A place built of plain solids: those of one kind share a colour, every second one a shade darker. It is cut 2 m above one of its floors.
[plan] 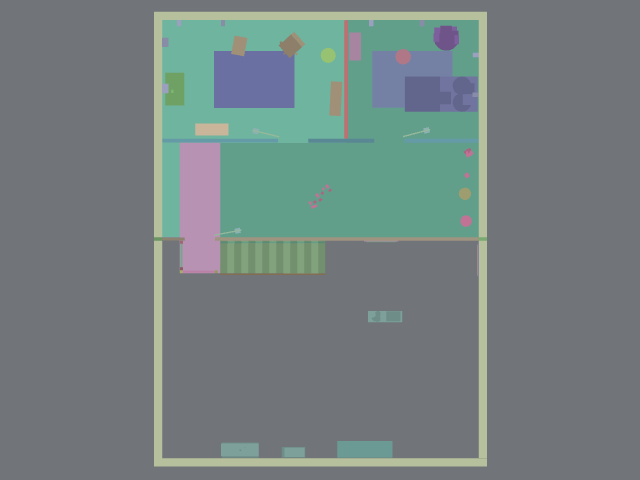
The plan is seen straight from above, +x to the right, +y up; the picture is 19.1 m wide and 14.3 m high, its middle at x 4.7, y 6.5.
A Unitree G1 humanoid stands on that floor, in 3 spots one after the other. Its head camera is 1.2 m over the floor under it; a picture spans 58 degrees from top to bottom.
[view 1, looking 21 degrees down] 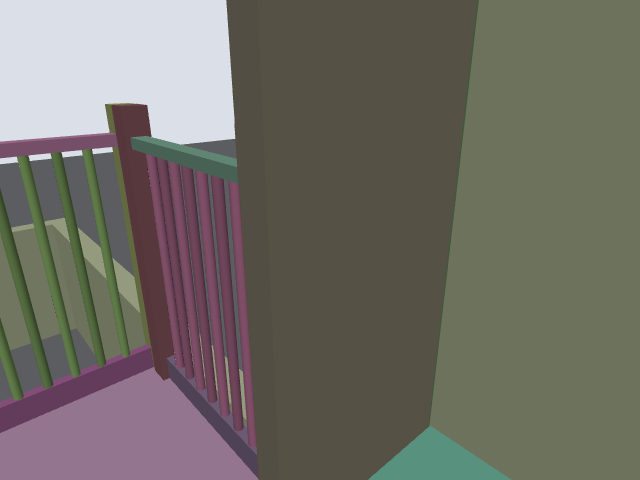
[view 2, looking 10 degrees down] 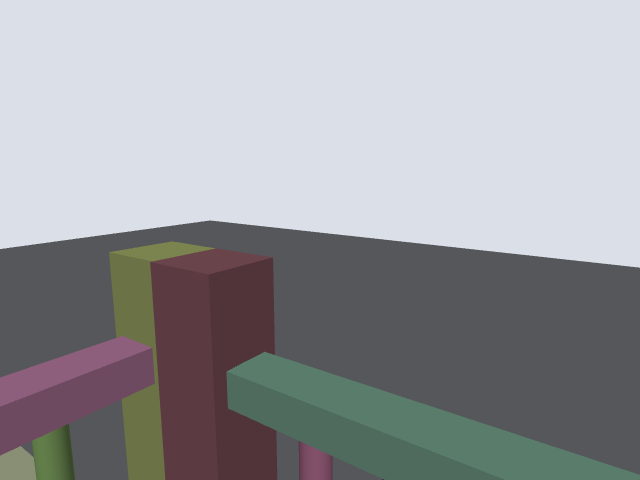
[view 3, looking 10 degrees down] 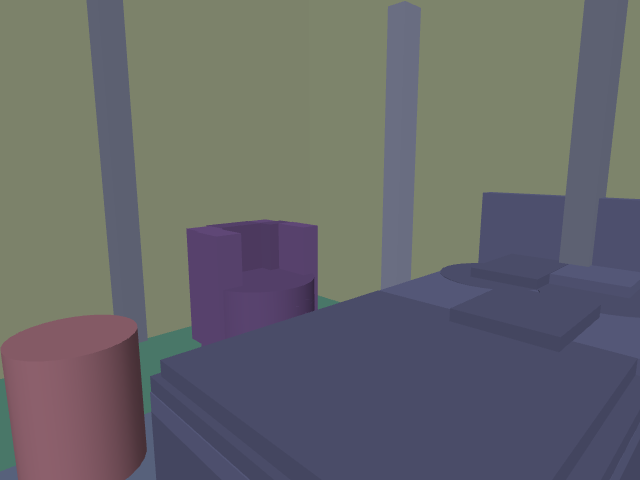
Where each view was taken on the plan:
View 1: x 1.12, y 7.23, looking -132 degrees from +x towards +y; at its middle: stair_wall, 0.94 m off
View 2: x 0.87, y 5.99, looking -145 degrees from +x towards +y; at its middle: ground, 22.48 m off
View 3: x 6.76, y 10.16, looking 46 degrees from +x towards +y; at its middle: wall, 3.90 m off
